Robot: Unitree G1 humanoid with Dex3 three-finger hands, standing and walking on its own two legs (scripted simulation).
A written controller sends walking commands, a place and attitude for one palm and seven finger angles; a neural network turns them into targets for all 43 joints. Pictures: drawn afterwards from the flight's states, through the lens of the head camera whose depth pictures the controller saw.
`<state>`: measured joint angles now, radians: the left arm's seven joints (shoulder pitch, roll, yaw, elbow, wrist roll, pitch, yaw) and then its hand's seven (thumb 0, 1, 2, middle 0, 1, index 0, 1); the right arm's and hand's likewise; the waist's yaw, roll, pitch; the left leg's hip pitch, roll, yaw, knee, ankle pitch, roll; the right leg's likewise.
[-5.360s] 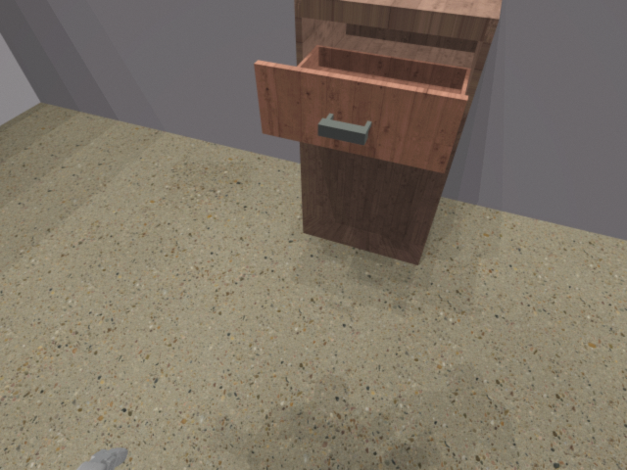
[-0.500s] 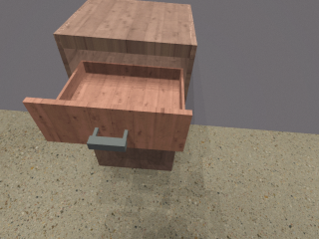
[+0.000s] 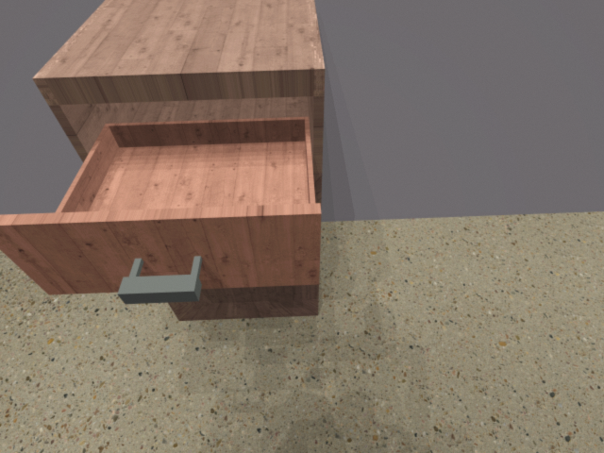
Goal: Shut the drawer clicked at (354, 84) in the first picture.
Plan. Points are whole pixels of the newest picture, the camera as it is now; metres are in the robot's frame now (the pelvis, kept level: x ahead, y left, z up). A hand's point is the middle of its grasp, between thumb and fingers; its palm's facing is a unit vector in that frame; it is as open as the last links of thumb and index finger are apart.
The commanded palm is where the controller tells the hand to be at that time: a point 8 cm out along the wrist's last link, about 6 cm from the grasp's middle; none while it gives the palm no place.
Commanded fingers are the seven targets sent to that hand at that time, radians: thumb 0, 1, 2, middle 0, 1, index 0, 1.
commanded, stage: look again from close up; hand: left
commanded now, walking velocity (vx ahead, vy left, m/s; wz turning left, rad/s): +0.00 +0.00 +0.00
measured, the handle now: (164, 276) +0.36 +0.21 +0.02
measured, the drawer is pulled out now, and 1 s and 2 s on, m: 0.29 0.29 0.29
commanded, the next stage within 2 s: shuffle to correct the standing spot in 0.28 s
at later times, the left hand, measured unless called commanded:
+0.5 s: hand out of the picture +0.02 +0.16 -0.16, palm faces +0.05 -0.97 -0.23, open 7.3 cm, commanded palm none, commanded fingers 0.00 0.90 0.90 -0.20 -0.30 -0.20 -0.30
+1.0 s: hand out of the picture +0.04 +0.19 -0.18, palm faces +0.09 -0.98 -0.19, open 7.4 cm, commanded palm none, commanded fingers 0.00 0.90 0.90 -0.20 -0.30 -0.20 -0.30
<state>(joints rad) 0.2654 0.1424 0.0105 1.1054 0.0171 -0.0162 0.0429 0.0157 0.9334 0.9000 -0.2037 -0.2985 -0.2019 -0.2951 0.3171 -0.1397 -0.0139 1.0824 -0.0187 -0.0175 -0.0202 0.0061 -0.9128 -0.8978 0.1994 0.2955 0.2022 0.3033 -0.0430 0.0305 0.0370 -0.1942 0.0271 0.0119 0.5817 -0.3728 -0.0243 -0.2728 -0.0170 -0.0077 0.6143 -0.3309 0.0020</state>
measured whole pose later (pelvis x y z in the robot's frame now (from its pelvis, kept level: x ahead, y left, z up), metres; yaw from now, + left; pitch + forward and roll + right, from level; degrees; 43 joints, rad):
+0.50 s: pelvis +0.01 -0.02 +0.01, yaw +1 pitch -1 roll +1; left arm 0.26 0.15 0.01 1.09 0.01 -0.01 0.02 0.01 0.92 0.90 -0.20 -0.30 -0.20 -0.30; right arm 0.28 -0.17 0.00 1.11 -0.02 0.00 -0.03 0.00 -0.91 -0.90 0.20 0.30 0.20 0.30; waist -0.01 0.04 0.05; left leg -0.12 0.04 -0.01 0.47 -0.33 -0.04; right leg -0.20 0.00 -0.04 0.53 -0.31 -0.03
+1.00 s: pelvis +0.07 +0.02 -0.01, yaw +1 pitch -2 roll +0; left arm 0.33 0.13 0.03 1.08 0.01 -0.01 0.04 0.00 0.91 0.90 -0.20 -0.30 -0.20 -0.29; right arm 0.27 -0.15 -0.01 1.09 -0.02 -0.03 -0.04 0.02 -0.93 -0.90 0.20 0.30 0.20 0.30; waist 0.01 0.01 0.09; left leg -0.32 0.02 0.06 0.62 -0.21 0.01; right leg -0.14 -0.05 -0.07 0.63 -0.45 0.02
